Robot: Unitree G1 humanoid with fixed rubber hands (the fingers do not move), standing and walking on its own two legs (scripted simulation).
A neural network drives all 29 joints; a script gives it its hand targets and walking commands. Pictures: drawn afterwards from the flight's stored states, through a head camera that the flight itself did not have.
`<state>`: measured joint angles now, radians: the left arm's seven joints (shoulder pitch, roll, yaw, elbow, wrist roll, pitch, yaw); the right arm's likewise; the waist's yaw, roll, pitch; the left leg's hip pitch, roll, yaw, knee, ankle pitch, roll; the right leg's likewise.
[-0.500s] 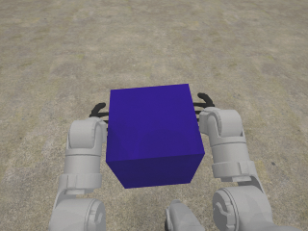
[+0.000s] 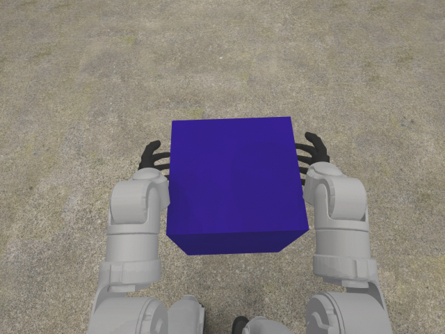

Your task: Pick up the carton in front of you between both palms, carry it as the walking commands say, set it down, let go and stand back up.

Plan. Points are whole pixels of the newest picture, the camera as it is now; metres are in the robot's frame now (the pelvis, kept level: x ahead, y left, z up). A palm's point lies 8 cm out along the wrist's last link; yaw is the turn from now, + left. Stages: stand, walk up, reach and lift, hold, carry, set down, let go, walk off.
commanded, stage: carry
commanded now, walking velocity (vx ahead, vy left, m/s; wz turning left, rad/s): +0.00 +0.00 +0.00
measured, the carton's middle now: (232, 195) +0.37 +0.01 -0.06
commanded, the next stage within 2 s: none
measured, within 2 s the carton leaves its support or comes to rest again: neither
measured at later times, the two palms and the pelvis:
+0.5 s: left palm (133, 121) +0.40 +0.16 +0.13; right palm (327, 117) +0.41 -0.12 +0.14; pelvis +0.06 +0.02 +0.00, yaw +0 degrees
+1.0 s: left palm (120, 142) +0.36 +0.17 +0.14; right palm (329, 140) +0.37 -0.12 +0.15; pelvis +0.01 +0.03 +0.00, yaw +0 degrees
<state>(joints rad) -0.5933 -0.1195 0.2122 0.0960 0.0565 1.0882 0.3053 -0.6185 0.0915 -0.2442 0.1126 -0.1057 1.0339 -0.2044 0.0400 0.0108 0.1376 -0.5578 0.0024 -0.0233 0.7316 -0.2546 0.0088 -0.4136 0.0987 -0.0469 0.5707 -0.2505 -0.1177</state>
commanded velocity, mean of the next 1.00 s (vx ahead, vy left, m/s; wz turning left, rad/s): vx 0.00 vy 0.00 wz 0.00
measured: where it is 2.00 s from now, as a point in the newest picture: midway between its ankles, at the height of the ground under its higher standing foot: outside the picture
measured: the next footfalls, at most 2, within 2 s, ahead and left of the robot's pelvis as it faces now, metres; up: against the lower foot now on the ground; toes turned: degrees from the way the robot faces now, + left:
left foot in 0.04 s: +0.11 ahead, +0.12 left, +0.00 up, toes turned +3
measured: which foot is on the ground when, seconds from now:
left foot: up 0.00-0.02, down 0.04-1.00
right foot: down 0.00-1.00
